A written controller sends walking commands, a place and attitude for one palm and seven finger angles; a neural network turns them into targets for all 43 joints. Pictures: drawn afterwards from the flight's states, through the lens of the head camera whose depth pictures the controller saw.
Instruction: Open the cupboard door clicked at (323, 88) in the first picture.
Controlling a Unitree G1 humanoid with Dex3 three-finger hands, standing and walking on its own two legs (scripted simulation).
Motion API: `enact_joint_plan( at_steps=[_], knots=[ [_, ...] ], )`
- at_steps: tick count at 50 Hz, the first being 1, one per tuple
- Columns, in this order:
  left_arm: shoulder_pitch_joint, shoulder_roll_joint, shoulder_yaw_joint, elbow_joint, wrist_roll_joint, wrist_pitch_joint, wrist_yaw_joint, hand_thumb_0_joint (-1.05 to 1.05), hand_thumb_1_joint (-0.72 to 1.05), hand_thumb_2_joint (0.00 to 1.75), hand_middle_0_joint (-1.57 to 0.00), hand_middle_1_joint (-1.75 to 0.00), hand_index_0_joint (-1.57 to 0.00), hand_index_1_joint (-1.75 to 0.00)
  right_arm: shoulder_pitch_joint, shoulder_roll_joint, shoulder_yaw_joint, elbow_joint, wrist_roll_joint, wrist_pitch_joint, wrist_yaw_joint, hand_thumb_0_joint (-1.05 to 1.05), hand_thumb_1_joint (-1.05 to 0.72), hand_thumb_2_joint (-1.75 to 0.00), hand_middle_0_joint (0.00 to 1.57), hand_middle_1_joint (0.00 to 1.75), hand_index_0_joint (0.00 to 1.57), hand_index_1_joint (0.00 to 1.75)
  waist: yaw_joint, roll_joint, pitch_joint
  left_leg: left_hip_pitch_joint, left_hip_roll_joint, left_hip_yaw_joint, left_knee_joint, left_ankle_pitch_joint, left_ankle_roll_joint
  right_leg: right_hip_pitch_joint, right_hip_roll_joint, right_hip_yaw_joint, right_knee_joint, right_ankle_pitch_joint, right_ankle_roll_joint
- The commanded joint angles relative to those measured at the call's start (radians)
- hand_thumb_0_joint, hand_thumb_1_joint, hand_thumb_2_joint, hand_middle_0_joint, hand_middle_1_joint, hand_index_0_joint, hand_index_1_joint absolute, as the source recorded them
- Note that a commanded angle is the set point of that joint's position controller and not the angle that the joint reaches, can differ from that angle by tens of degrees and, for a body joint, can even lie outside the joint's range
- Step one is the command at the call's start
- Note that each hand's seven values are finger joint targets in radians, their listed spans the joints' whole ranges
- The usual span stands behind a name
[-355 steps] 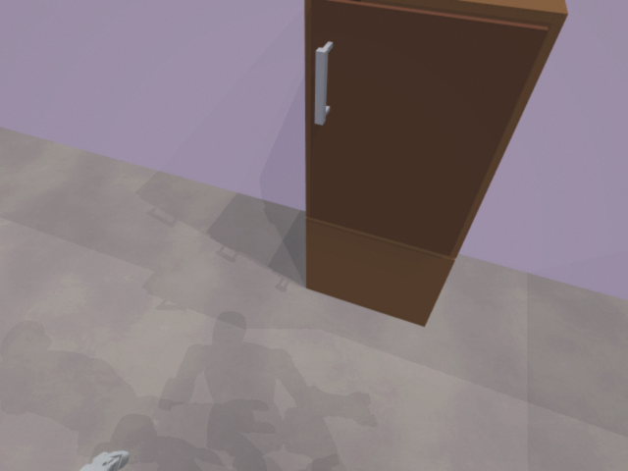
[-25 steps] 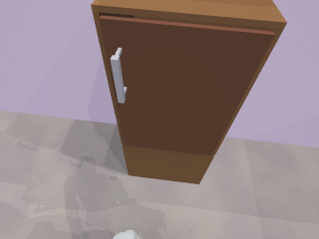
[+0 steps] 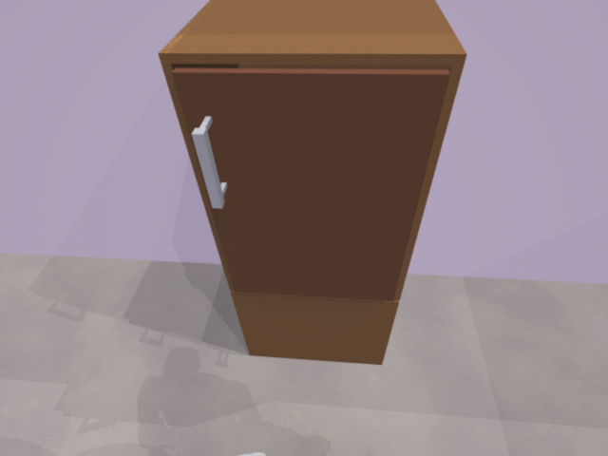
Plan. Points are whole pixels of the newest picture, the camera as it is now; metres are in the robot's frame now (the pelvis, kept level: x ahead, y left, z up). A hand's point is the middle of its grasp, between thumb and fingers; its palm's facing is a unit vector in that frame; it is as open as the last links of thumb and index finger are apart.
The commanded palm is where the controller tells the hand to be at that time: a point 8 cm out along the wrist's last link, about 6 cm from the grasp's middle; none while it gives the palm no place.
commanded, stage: come to a stop and stand still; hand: left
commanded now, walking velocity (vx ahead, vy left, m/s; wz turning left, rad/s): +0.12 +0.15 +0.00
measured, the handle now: (212, 164) +0.56 +0.20 +0.10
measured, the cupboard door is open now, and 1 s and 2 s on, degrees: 0 0 0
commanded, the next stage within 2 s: look again from close up in 0.46 s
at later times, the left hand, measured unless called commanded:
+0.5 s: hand out of the picture -0.01 +0.18 -0.17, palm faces +0.07 -0.99 -0.15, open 7.4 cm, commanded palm none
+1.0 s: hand out of the picture +0.02 +0.21 -0.17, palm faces +0.01 -0.97 -0.23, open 7.4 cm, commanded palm none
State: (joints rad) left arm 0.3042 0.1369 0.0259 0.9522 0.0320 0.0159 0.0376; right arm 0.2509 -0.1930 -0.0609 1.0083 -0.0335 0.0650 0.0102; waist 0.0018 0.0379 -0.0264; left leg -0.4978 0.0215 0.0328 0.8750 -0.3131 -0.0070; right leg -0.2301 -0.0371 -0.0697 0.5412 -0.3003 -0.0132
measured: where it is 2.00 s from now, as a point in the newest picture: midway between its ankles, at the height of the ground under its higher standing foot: outside the picture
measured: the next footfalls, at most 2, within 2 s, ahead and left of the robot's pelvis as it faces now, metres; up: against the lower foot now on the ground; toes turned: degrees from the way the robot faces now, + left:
left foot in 0.22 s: +0.03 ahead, +0.13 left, +0.00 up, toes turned +4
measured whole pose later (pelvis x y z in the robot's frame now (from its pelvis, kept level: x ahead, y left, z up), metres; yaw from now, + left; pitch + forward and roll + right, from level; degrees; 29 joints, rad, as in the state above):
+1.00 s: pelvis +0.01 +0.03 +0.00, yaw +0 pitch -1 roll +1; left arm 0.28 0.15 -0.01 1.09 0.02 -0.02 0.04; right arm 0.30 -0.17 0.02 1.08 -0.02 -0.03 -0.02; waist 0.00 0.03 0.02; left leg -0.18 -0.01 0.09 0.49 -0.30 0.03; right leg -0.21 -0.06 -0.04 0.52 -0.29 0.03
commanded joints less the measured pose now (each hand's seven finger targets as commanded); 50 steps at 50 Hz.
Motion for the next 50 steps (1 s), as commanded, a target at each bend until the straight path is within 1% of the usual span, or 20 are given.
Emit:
enact_joint_plan(
  at_steps=[1,3,5,8,9,10,11,12,14,15,18,23,27,28,29,30,31,36,41,50],
  knots=[
    [-0.005,0.166,0.039,-0.051,-0.002,-0.046,-0.005,0.0,0.9,0.9,-0.2,-0.3,-0.2,-0.3,0.034,-0.04,0.0,-0.053,0.008,-0.041,0.006,0.0,-0.9,-0.9,0.2,0.3,0.2,0.3,0.002,-0.205,0.133,-0.013,0.011,0.015,-0.004,0.003,-0.022,-0.035,-0.225,0.217,-0.36,-0.081,-0.111],
    [0.052,0.188,0.046,-0.025,0.0,-0.042,-0.008,0.0,0.9,0.9,-0.2,-0.3,-0.2,-0.3,0.012,-0.03,0.005,-0.062,0.012,-0.048,0.003,0.0,-0.9,-0.9,0.2,0.3,0.2,0.3,0.035,-0.177,0.121,0.011,0.006,0.033,-0.11,-0.044,-0.022,0.025,-0.248,0.233,-0.345,-0.066,-0.139],
    [0.076,0.199,0.051,-0.005,0.002,-0.037,-0.008,0.0,0.9,0.9,-0.2,-0.3,-0.2,-0.3,0.01,-0.015,0.012,-0.062,0.015,-0.054,0.0,0.0,-0.9,-0.9,0.2,0.3,0.2,0.3,0.049,-0.176,0.133,0.068,-0.003,0.044,-0.216,-0.082,-0.016,0.027,-0.256,0.236,-0.332,-0.065,-0.15],
    [0.057,0.181,0.047,0.02,-0.01,-0.025,-0.01,0.0,0.9,0.9,-0.2,-0.3,-0.2,-0.3,0.127,0.001,0.028,-0.019,0.017,-0.07,-0.015,0.0,-0.9,-0.9,0.2,0.3,0.2,0.3,0.006,-0.158,0.074,0.298,-0.023,0.048,-0.467,0.055,-0.001,-0.04,-0.182,0.172,-0.215,-0.033,-0.101],
    [0.058,0.149,0.039,0.026,-0.015,-0.023,-0.011,0.0,0.9,0.9,-0.2,-0.3,-0.2,-0.3,0.157,-0.018,0.029,-0.004,0.019,-0.078,-0.022,0.0,-0.9,-0.9,0.2,0.3,0.2,0.3,0.0,-0.096,0.05,0.372,0.01,0.014,-0.519,0.092,0.011,-0.07,-0.137,0.129,-0.144,-0.012,-0.069],
    [0.082,0.103,0.028,0.026,-0.017,-0.021,-0.015,0.0,0.9,0.9,-0.2,-0.3,-0.2,-0.3,0.176,-0.064,0.021,-0.001,0.017,-0.086,-0.029,0.0,-0.9,-0.9,0.2,0.3,0.2,0.3,0.005,0.035,0.016,0.42,0.127,-0.131,-0.55,0.149,0.052,-0.125,-0.069,0.072,-0.041,-0.02,-0.031],
    [0.086,0.061,0.018,0.025,-0.018,-0.02,-0.016,0.0,0.9,0.9,-0.2,-0.3,-0.2,-0.3,0.18,-0.118,0.015,-0.009,0.015,-0.085,-0.036,0.0,-0.9,-0.9,0.2,0.3,0.2,0.3,0.013,0.136,0.013,0.382,0.24,-0.246,-0.605,0.142,0.116,-0.147,-0.034,0.002,0.022,-0.087,0.001],
    [0.059,0.05,0.013,0.024,-0.013,-0.021,-0.015,0.0,0.9,0.9,-0.2,-0.3,-0.2,-0.3,0.164,-0.129,0.015,-0.01,0.012,-0.077,-0.039,0.0,-0.9,-0.9,0.2,0.3,0.2,0.3,0.011,0.118,0.059,0.283,0.266,-0.262,-0.633,0.116,0.148,-0.12,-0.022,-0.005,0.055,-0.137,0.007],
    [0.042,0.047,0.006,0.054,-0.007,-0.014,-0.016,0.0,0.9,0.9,-0.2,-0.3,-0.2,-0.3,0.107,-0.071,0.033,0.008,0.014,-0.083,-0.045,0.0,-0.9,-0.9,0.2,0.3,0.2,0.3,0.023,0.141,0.104,0.192,0.195,-0.199,-0.666,0.041,0.131,-0.049,-0.031,0.009,0.054,-0.088,-0.001],
    [0.054,0.047,0.004,0.069,-0.008,-0.018,-0.02,0.0,0.9,0.9,-0.2,-0.3,-0.2,-0.3,0.094,-0.059,0.039,0.009,0.015,-0.086,-0.048,0.0,-0.9,-0.9,0.2,0.3,0.2,0.3,0.034,0.134,0.117,0.194,0.169,-0.162,-0.63,0.128,0.115,-0.035,-0.032,0.017,0.004,-0.017,-0.004],
    [0.114,0.06,-0.002,0.131,-0.019,-0.037,-0.016,0.0,0.9,0.9,-0.2,-0.3,-0.2,-0.3,0.124,-0.033,0.05,0.035,0.022,-0.101,-0.054,0.0,-0.9,-0.9,0.2,0.3,0.2,0.3,0.033,0.012,0.024,0.286,0.108,-0.072,-0.51,0.408,0.072,0.075,-0.068,0.068,-0.108,0.239,-0.011],
    [0.09,0.057,-0.01,0.157,-0.019,-0.035,-0.007,0.0,0.9,0.9,-0.2,-0.3,-0.2,-0.3,0.134,-0.019,0.051,0.075,0.027,-0.096,-0.053,0.0,-0.9,-0.9,0.2,0.3,0.2,0.3,0.015,-0.108,0.086,0.284,0.091,-0.053,-0.52,0.269,0.047,0.051,-0.083,0.072,-0.139,0.243,-0.007],
    [0.085,0.052,-0.013,0.166,-0.019,-0.032,-0.003,0.0,0.9,0.9,-0.2,-0.3,-0.2,-0.3,0.138,-0.001,0.056,0.098,0.025,-0.093,-0.051,0.0,-0.9,-0.9,0.2,0.3,0.2,0.3,0.015,-0.066,0.127,0.271,0.085,-0.05,-0.545,0.201,0.042,0.03,-0.079,0.072,-0.158,0.172,-0.006],
    [0.139,0.103,-0.026,0.193,-0.007,-0.053,0.039,0.0,0.9,0.9,-0.2,-0.3,-0.2,-0.3,0.022,-0.071,0.055,0.017,0.032,-0.102,-0.032,0.0,-0.9,-0.9,0.2,0.3,0.2,0.3,0.041,-0.053,0.198,0.19,0.085,-0.027,-0.354,0.247,0.009,-0.033,-0.117,0.129,-0.166,0.381,-0.009],
    [0.091,0.133,-0.019,0.142,-0.015,-0.059,0.029,0.0,0.9,0.9,-0.2,-0.3,-0.2,-0.3,0.073,-0.016,0.054,-0.001,0.023,-0.086,-0.027,0.0,-0.9,-0.9,0.2,0.3,0.2,0.3,-0.015,-0.012,0.149,0.221,0.044,-0.038,-0.4,0.001,0.013,-0.064,-0.139,0.161,-0.188,0.06,-0.036],
    [0.056,0.139,-0.016,0.125,-0.011,-0.065,0.016,0.0,0.9,0.9,-0.2,-0.3,-0.2,-0.3,0.059,-0.005,0.056,0.01,0.011,-0.086,-0.018,0.0,-0.9,-0.9,0.2,0.3,0.2,0.3,0.002,0.036,0.195,0.22,0.035,-0.036,-0.416,0.003,0.016,-0.121,-0.119,0.15,-0.184,-0.043,-0.044],
    [0.044,0.132,-0.019,0.123,-0.012,-0.063,0.011,0.0,0.9,0.9,-0.2,-0.3,-0.2,-0.3,0.107,-0.02,0.057,0.008,0.011,-0.088,-0.019,0.0,-0.9,-0.9,0.2,0.3,0.2,0.3,-0.021,0.023,0.152,0.218,0.047,-0.045,-0.429,-0.006,0.023,-0.108,-0.094,0.128,-0.165,-0.123,-0.043],
    [0.052,0.091,-0.023,0.112,-0.015,-0.054,0.003,0.0,0.9,0.9,-0.2,-0.3,-0.2,-0.3,0.109,-0.048,0.056,-0.007,0.017,-0.108,-0.03,0.0,-0.9,-0.9,0.2,0.3,0.2,0.3,-0.003,0.012,0.045,0.228,0.091,-0.095,-0.487,0.107,0.058,0.013,-0.048,0.075,-0.069,0.047,-0.026],
    [0.037,0.094,-0.025,0.116,-0.016,-0.045,0.0,0.0,0.9,0.9,-0.2,-0.3,-0.2,-0.3,0.098,-0.056,0.058,0.007,0.02,-0.106,-0.035,0.0,-0.9,-0.9,0.2,0.3,0.2,0.3,0.003,-0.044,0.114,0.213,0.085,-0.084,-0.514,0.123,0.058,0.01,-0.055,0.078,-0.084,0.087,-0.017],
    [0.026,0.122,-0.017,0.114,-0.017,-0.045,0.0,0.0,0.9,0.9,-0.2,-0.3,-0.2,-0.3,0.089,-0.06,0.058,0.044,0.019,-0.107,-0.038,0.0,-0.9,-0.9,0.2,0.3,0.2,0.3,0.004,-0.056,0.093,0.278,0.08,-0.055,-0.508,0.212,0.052,0.03,-0.07,0.084,-0.101,0.179,-0.015]
  ],
)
